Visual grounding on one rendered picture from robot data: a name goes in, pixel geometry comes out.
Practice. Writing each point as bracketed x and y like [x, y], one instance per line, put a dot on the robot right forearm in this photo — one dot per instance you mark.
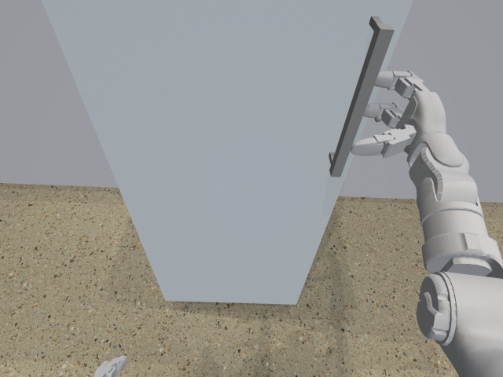
[455, 235]

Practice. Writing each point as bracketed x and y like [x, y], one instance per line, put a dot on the left robot hand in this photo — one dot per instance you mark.
[112, 368]

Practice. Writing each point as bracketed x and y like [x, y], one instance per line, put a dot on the right robot hand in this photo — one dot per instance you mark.
[424, 114]

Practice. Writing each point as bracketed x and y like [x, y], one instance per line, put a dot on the fridge door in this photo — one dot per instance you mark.
[217, 118]

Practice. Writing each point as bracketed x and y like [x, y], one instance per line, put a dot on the handle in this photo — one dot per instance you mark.
[374, 58]

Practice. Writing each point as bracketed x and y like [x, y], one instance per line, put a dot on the right robot upper arm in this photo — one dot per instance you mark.
[464, 315]

